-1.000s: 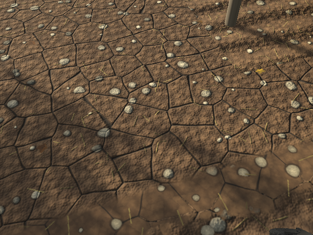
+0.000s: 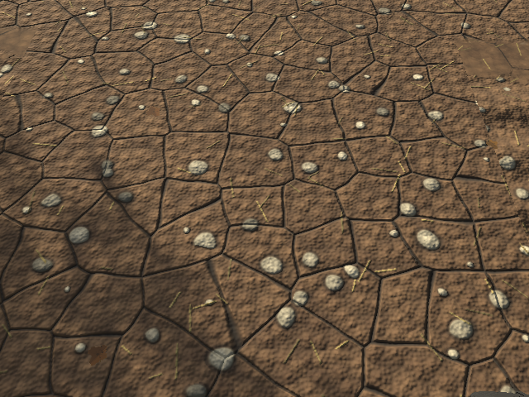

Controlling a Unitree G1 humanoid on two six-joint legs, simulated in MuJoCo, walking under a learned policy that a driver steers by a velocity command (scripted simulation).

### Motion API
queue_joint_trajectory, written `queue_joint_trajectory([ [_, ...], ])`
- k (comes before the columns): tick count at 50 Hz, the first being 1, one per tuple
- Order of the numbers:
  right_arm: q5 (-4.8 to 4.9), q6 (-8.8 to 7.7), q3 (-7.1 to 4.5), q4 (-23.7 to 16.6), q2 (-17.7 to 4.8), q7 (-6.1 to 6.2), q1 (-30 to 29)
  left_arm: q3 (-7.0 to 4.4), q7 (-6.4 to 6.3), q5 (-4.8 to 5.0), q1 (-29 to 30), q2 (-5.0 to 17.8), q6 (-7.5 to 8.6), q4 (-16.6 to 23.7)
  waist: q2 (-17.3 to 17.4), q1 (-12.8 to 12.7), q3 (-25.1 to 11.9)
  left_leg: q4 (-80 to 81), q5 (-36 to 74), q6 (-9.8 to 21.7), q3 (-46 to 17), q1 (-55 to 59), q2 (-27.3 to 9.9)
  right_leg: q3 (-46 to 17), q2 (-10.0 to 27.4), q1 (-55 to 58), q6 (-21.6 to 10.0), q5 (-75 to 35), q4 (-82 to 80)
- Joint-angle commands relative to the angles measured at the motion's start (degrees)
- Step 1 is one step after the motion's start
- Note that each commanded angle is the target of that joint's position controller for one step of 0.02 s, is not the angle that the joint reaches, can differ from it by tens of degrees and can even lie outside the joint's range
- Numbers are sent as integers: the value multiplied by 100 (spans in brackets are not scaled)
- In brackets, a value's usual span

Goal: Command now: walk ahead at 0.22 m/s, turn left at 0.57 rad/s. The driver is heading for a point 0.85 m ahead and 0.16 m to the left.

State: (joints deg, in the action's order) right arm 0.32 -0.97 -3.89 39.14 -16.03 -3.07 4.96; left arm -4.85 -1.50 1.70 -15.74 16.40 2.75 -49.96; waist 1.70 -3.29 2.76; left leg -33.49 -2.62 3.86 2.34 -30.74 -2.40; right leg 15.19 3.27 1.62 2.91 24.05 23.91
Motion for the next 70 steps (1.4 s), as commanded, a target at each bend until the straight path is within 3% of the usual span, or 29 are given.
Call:
queue_joint_trajectory([
  [1, -10, 42, -579, 48, -1581, 218, 1775, -92, 3, -199, 132, 638, 30, 513, 750, 935, -1292, 400, 2787, 671, -1058, 3333, -431, -199, 419, -1869, -90, -2208, 3551],
  [2, -144, 12, -539, -268, -1983, 240, 1304, 78, 73, -399, -560, 203, 98, 642, 1537, 234, -2164, 357, 4285, 2018, -3724, 4669, -1843, -1050, -624, -3610, 273, 1917, 5522],
  [3, -104, -14, -471, -421, -1609, 144, 1381, -8, 117, -189, -222, 741, 134, 582, 554, 747, -2891, 852, 3137, 2086, -3881, 4630, -1875, -2059, -452, -3775, 163, 1667, 5874],
  [4, -44, -62, -400, -432, -1343, 119, 1086, -36, 102, -26, 312, 823, 124, 751, 302, 712, -2139, 1042, 2211, 1798, -3231, 4057, -1579, -2016, -265, -4130, 28, 1083, 5671],
  [5, 60, -65, -345, -405, -1120, 146, 787, -26, 20, -94, 488, 751, 85, 737, -53, 544, -1459, 1176, 1524, 1451, -2739, 3260, -1249, -1963, -39, -4197, -2, 598, 5210],
  [7, -9, -5, -269, -507, -908, 234, 397, -82, -77, -208, 486, 854, -65, 714, 130, 234, -989, 1445, 1146, 1182, -2298, 1939, -917, -2017, 126, -3567, -29, 97, 4586],
  [11, -72, 18, -325, -589, -1060, 362, 414, -35, -120, -263, 411, 619, -160, 742, 261, 144, -1164, 1439, 1600, 1167, -2055, 1510, -690, -1976, -105, -3250, 111, -308, 3773],
  [18, -16, 233, -332, -686, -1065, 518, 403, 5, -85, -196, 1013, 576, -193, 956, 589, 383, -932, 1472, -818, 875, -2602, 1425, -423, -2183, -321, -3130, 240, -856, 2284],
  [24, 72, 348, -306, -774, -977, 491, 337, -52, 60, -143, 708, 643, -2, 937, 754, 217, -943, 805, 215, 654, -3120, 1732, -267, -2068, -480, -2042, -33, -1119, 280],
  [25, 89, 365, -260, -784, -845, 506, 398, -105, 74, -189, 503, 797, 14, 884, 573, 162, -987, 493, -154, 409, -2910, 1500, -57, -2214, -102, -1474, -188, -1764, -258],
  [26, 12, 368, -167, -768, -497, 498, 764, -172, 53, -292, 551, 1178, -22, 959, -600, 438, -1118, -638, -1869, 55, -2094, 927, 542, -3265, 1122, -882, -654, -2604, -484],
  [27, 52, 308, -239, -981, -742, 496, 595, -220, 59, -477, 579, 1393, -80, 900, -2077, 511, -717, -1618, -3418, -272, -1170, -166, 1244, -4545, 1842, -1009, -1674, -3603, -665],
  [28, -61, 253, -363, -820, -1182, 485, 764, -147, 56, -413, 748, 1043, -73, 1061, -1494, 436, -775, -2775, -3386, -495, -1346, -254, 924, -4491, 1969, -1026, -1949, -3759, -560],
  [30, 6, 326, -387, -512, -1072, 497, 886, -64, 30, -258, 1006, 741, -105, 1134, -826, 504, -696, -3401, -2807, -713, -1275, -260, 863, -3424, 1286, -1003, -1487, -3649, -272],
  [36, 16, 369, -81, -624, -338, 450, 409, -12, 13, -208, 929, 685, -256, 1021, -1290, 267, -770, -1482, -2354, -942, -592, 650, 463, -2523, 794, -883, -1382, -3742, -201],
  [40, 44, 342, -105, -452, -436, 395, 593, -21, 51, -100, 744, 842, -312, 900, -1375, 273, -721, 714, -1228, -744, -231, 1732, 434, -2641, 850, -1022, -1366, -3405, -45],
  [42, -53, 331, -117, -429, -657, 415, 663, 68, 88, -119, 396, 656, -215, 757, -923, 245, -758, 1467, 5, -404, -738, 2794, 74, -2544, 676, -1636, -814, -2565, 33],
  [43, -120, 343, -155, -440, -975, 470, 850, 180, 159, -340, 281, 354, -122, 793, 173, 100, -1142, 1200, 973, -95, -1554, 3389, -741, -1995, 205, -2068, -410, -1315, 634],
  [44, -162, 326, -98, -283, -767, 411, 688, 236, 151, -315, 395, 158, -91, 820, 1029, 38, -1029, 1299, -769, 377, -1713, 2472, -878, -1571, -117, -1864, -146, -372, 429],
  [46, -147, 260, -157, -285, -882, 372, 835, 130, 113, -214, 1068, 579, -63, 866, 887, 565, -293, 1909, -3440, 495, -2129, 2141, -743, -1169, -461, -2389, -13, -210, 1238],
  [49, -58, 79, -163, -91, -972, 451, 1308, 54, 141, -44, 1187, 645, 43, 985, 1269, 697, 371, 2321, -3453, 884, -3013, 2293, -1340, -1591, -159, -3489, -316, 543, 2306],
  [52, 66, -26, -141, -75, -844, 468, 1274, 84, 289, 10, 1156, 500, 224, 954, 830, 631, 278, 2313, -2824, 861, -2741, 2701, -1292, -1620, 14, -3660, -603, 401, 1925],
  [57, 85, -7, -124, -109, -767, 359, 915, 54, 383, -63, 15, 481, 235, 407, 442, -11, -258, 1644, -1949, 520, -1596, 1161, -623, -1082, -516, -588, -515, -1349, 456],
  [58, 45, -34, -46, -119, -533, 341, 878, 17, 339, -40, -438, 581, 217, 300, 233, -212, -351, 1063, -2034, 311, -1370, 691, -426, -1437, -248, 44, -598, -1140, 341],
  [59, -54, -86, 92, -255, -91, 321, 733, -59, 269, -74, -1051, 1017, 222, 246, -976, -400, -507, -877, -2314, -129, -679, -44, 157, -3068, 927, 616, -979, -563, -397],
  [60, 108, -193, 19, -559, -299, 375, 741, -201, 333, -154, -1257, 1623, 249, 228, -2039, -356, -537, -2320, -3115, -291, -542, -1215, 556, -5413, 1943, 768, -1859, 954, -1290],
  [62, 218, -316, -129, -394, -816, 364, 732, 8, 311, -149, -535, 943, 317, 428, -1071, -80, 238, -3189, -2257, -133, -854, -1880, -68, -4923, 1735, 225, -1740, 1563, -1448],
  [65, 49, -343, -117, -237, -584, 299, 695, 107, 276, -205, -210, 758, 297, 526, -742, 111, 254, -2774, -1117, -176, -677, -1492, -418, -3520, 1098, -217, -1399, -259, -1574],
  [70, 20, -344, -12, -399, -276, 244, 146, 115, 191, -157, -462, 807, 245, 413, -566, 4, 169, -1428, -13, -489, -328, -1222, -331, -2359, 747, -339, -1386, -2347, -1699],
])
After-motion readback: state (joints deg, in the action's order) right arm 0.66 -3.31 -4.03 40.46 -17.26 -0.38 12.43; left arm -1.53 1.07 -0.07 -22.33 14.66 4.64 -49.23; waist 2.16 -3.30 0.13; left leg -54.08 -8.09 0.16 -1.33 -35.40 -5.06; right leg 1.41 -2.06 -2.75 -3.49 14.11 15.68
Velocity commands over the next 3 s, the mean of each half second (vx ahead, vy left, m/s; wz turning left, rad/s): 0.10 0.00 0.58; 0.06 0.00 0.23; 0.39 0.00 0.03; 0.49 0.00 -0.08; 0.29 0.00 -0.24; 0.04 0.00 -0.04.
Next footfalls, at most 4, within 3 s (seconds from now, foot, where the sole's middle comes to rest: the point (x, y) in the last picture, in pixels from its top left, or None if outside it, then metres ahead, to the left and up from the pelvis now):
0.02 left None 0.18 0.09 -0.76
0.50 right None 0.23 -0.12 -0.76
0.84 left None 0.10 0.12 -0.76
1.16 right None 0.27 -0.08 -0.76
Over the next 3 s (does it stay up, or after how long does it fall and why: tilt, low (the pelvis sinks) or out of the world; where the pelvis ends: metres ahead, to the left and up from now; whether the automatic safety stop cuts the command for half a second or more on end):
stays up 0.83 0.26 0.01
